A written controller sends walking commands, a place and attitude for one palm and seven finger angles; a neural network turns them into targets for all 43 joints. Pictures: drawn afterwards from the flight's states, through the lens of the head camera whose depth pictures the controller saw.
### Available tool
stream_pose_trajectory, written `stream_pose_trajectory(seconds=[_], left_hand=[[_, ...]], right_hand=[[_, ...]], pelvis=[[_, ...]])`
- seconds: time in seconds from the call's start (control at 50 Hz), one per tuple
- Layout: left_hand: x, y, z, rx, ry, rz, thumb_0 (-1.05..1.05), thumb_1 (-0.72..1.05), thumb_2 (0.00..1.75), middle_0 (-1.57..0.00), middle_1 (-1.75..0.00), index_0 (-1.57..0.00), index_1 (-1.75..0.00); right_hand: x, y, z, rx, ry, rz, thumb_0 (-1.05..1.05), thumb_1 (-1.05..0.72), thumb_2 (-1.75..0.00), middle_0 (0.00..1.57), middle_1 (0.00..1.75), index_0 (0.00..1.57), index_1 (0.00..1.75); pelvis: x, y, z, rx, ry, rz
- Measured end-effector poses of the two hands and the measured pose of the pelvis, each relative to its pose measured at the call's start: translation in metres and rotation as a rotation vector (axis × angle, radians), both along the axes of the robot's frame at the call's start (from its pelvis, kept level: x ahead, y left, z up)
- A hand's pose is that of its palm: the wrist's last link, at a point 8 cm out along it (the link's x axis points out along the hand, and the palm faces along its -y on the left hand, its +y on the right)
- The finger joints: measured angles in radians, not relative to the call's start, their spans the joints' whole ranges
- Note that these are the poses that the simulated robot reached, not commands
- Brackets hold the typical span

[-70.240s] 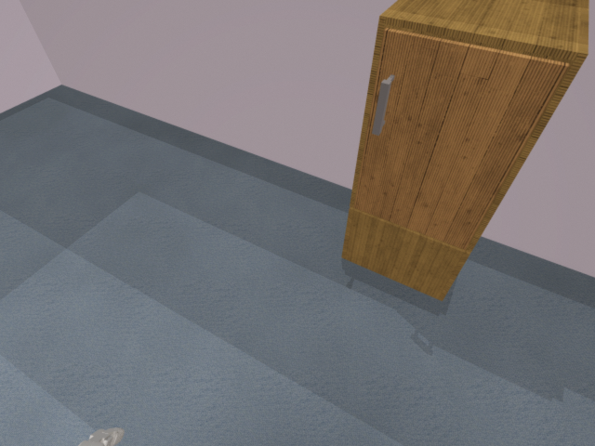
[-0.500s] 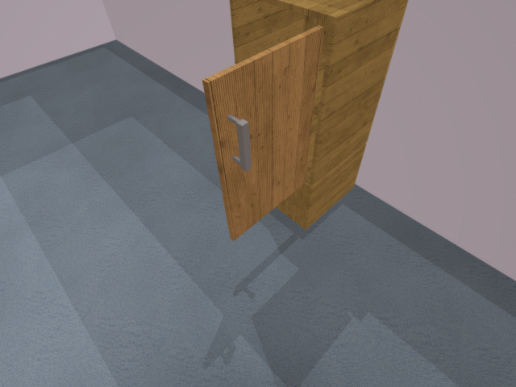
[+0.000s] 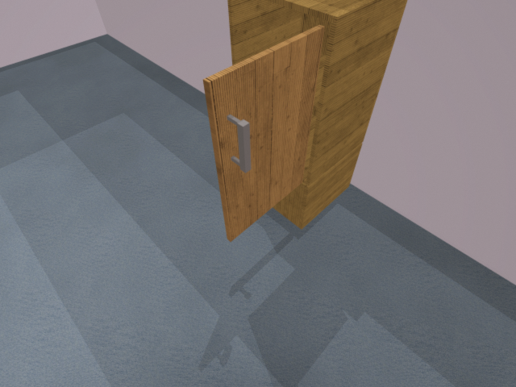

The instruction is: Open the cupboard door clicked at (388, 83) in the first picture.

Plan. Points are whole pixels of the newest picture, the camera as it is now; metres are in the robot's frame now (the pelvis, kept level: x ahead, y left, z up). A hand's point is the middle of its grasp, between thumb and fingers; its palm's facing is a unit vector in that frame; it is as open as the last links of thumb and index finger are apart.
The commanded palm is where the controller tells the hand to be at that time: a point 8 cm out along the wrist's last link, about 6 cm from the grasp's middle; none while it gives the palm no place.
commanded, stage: look to check the result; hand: left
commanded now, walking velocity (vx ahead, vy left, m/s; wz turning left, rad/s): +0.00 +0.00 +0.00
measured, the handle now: (238, 144) +0.64 +0.08 -0.02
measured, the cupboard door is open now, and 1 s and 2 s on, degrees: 91 91 91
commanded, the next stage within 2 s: stand and wait in 0.58 s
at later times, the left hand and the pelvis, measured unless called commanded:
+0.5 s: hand out of the picture +0.02 +0.17 -0.17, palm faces +0.02 -0.98 -0.21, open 7.4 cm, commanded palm none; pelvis +0.02 +0.00 +0.00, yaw +0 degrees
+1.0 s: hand out of the picture +0.04 +0.16 -0.17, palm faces +0.02 -0.98 -0.22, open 7.4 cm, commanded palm none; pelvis +0.03 -0.02 +0.00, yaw +0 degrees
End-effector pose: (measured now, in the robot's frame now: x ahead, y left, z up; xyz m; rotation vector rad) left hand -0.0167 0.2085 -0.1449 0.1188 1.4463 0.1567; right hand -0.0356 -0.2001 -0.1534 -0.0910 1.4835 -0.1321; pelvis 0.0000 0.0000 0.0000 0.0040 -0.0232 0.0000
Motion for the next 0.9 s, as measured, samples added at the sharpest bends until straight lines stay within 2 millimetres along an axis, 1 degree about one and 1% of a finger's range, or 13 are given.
stream_pose_trajectory(seconds=[0.18, 0.3, 0.6, 0.9], left_hand=[[0.009, 0.003, 0.002, 0.012, -0.006, -0.006, 0.0, 0.91, 0.9, -0.2, -0.3, -0.2, -0.29], [0.017, 0.006, 0.003, 0.021, -0.013, -0.011, 0.01, 0.91, 0.9, -0.2, -0.3, -0.2, -0.29], [0.037, 0.006, 0.005, 0.036, -0.035, -0.021, 0.01, 0.92, 0.9, -0.2, -0.3, -0.2, -0.29], [0.048, 0.002, 0.007, 0.044, -0.051, -0.027, 0.0, 0.91, 0.9, -0.2, -0.3, -0.2, -0.29]], right_hand=[[0.018, -0.001, -0.001, 0.0, -0.029, 0.005, 0.01, -0.91, -0.9, 0.2, 0.3, 0.2, 0.3], [0.026, -0.004, -0.002, -0.004, -0.037, 0.009, 0.01, -0.91, -0.9, 0.2, 0.3, 0.2, 0.3], [0.038, -0.02, 0.0, -0.025, -0.034, 0.018, 0.01, -0.91, -0.9, 0.2, 0.3, 0.2, 0.3], [0.05, -0.034, 0.0, -0.035, -0.045, 0.026, 0.01, -0.91, -0.9, 0.2, 0.3, 0.2, 0.3]], pelvis=[[0.006, 0.001, 0.0, 0.0, 0.002, -0.002], [0.011, 0.0, 0.0, 0.001, 0.005, -0.003], [0.021, -0.007, 0.001, 0.001, 0.005, -0.001], [0.027, -0.015, 0.001, 0.001, 0.004, 0.0]])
